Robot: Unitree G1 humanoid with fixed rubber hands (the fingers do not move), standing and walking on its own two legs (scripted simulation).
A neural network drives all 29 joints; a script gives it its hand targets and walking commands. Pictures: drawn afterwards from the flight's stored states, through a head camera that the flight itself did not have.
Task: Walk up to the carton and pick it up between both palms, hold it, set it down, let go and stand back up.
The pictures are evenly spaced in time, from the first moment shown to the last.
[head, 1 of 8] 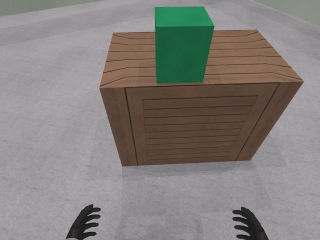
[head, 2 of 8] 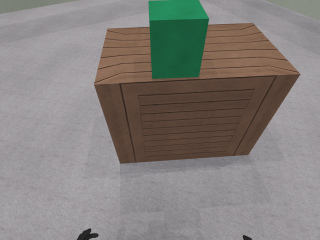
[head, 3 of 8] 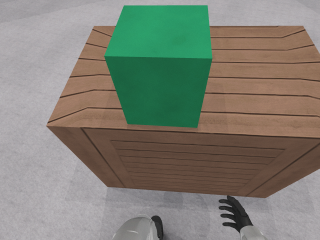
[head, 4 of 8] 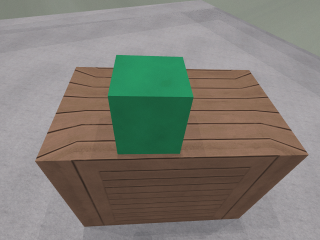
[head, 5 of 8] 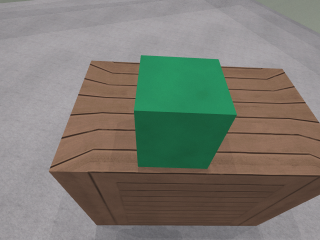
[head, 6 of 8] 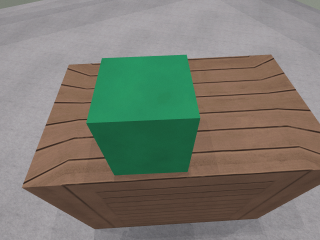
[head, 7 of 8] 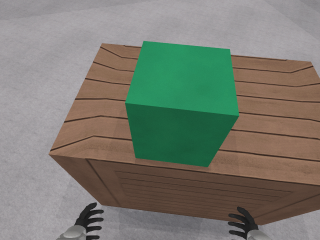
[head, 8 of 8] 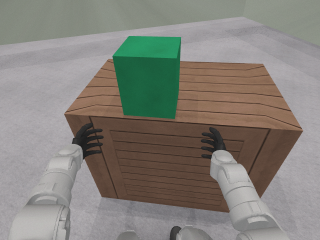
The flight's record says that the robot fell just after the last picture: yes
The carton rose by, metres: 0.00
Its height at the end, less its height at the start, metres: +0.00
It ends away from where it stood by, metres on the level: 0.00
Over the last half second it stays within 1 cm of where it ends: yes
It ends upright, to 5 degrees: yes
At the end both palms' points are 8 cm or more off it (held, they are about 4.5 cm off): yes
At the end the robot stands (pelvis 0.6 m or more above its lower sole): yes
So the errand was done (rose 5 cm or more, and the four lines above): no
